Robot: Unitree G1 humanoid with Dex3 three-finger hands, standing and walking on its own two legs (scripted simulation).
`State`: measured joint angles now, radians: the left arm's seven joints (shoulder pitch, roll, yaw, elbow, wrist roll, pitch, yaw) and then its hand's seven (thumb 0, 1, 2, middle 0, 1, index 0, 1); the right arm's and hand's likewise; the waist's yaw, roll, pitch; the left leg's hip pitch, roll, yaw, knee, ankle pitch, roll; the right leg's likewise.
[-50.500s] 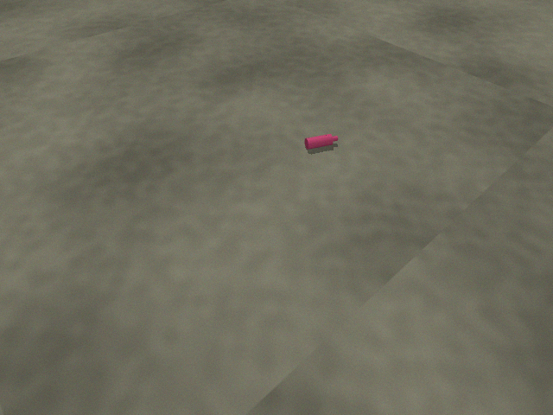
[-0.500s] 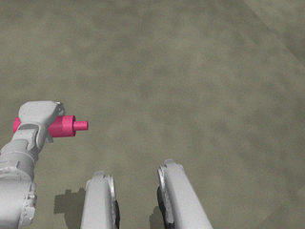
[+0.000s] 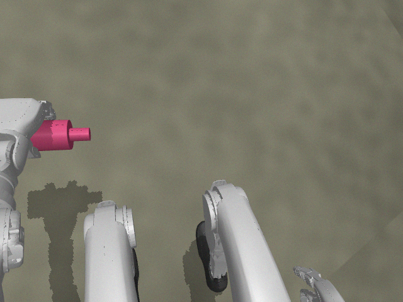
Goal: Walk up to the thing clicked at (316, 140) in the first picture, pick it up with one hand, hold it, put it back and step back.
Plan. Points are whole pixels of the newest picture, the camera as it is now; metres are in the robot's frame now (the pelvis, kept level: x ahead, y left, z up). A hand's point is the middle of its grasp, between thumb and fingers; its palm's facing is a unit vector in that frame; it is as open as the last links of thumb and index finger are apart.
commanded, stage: crouch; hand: left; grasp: from above
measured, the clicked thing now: (40, 135) +0.47 +0.26 -0.21
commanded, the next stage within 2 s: lower in 0.64 s
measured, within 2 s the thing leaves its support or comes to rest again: neither
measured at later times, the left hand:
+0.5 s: hand (38, 138) +0.47 +0.27 -0.24, palm faces -0.49 -0.01 -0.87, open 9.2 cm
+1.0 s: hand (44, 140) +0.48 +0.28 -0.29, palm faces -0.53 -0.02 -0.85, open 9.2 cm
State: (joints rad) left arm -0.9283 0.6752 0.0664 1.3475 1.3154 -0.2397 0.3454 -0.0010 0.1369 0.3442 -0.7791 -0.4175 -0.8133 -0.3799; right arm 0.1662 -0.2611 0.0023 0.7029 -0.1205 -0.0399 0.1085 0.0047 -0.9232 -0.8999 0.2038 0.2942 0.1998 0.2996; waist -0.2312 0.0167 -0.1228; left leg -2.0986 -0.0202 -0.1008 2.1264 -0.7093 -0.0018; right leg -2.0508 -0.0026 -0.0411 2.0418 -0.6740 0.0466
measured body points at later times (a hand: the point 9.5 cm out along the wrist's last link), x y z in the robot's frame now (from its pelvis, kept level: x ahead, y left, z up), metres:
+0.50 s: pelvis -0.01 +0.00 -0.06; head +0.26 +0.07 +0.30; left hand +0.49 +0.27 -0.19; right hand +0.00 -0.28 -0.15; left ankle +0.06 +0.12 -0.39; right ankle +0.09 -0.14 -0.39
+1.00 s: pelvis -0.01 +0.00 -0.09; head +0.27 +0.08 +0.26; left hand +0.50 +0.28 -0.24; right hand +0.01 -0.27 -0.17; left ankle +0.06 +0.12 -0.39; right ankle +0.09 -0.14 -0.39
